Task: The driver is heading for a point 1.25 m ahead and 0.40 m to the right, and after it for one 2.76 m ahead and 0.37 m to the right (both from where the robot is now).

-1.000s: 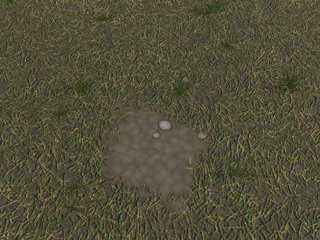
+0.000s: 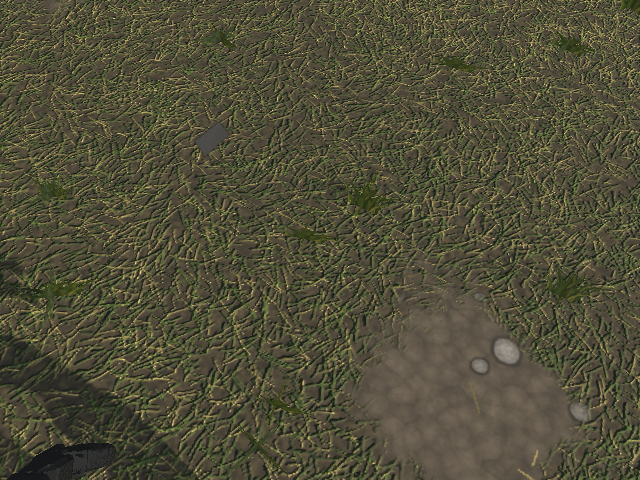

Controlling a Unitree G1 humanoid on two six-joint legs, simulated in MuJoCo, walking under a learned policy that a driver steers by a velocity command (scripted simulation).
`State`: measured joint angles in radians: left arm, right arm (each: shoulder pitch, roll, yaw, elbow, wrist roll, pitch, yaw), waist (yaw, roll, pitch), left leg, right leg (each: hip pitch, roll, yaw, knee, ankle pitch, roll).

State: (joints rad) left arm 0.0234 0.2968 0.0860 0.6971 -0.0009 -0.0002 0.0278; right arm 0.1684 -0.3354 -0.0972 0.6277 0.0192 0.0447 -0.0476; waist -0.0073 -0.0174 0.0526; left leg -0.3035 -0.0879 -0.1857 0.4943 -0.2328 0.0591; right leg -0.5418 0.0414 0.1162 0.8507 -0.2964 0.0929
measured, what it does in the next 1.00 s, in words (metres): steps on the spot, turning right: right foot, then left foot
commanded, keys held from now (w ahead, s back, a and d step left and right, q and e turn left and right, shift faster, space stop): e+shift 0.82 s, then q+shift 0.18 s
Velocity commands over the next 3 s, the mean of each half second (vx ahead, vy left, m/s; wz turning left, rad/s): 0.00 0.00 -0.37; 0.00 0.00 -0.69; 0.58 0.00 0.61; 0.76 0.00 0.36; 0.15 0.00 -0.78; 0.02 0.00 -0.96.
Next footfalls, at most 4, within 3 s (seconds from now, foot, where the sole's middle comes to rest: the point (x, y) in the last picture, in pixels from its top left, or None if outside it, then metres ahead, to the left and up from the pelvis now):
0.14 right None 0.08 -0.15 -0.78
0.44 left None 0.08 0.09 -0.78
0.96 right None -0.01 -0.15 -0.78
1.54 left None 0.42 -0.02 -0.78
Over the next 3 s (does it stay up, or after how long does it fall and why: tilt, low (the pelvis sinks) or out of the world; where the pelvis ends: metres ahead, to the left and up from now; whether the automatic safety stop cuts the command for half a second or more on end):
stays up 0.87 -0.02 -0.01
